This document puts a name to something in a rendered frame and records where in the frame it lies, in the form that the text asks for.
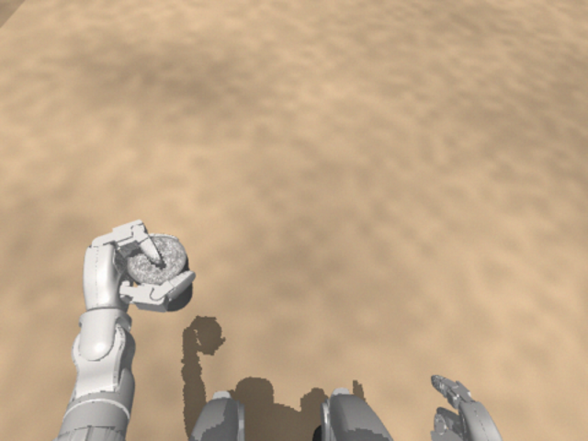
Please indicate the left robot hand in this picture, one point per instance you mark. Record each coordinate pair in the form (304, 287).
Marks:
(106, 278)

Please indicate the left robot arm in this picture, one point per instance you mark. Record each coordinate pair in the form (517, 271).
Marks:
(100, 406)

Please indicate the cup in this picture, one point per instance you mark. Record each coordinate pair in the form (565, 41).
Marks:
(175, 262)

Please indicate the right robot hand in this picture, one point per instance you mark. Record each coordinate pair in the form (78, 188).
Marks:
(473, 422)

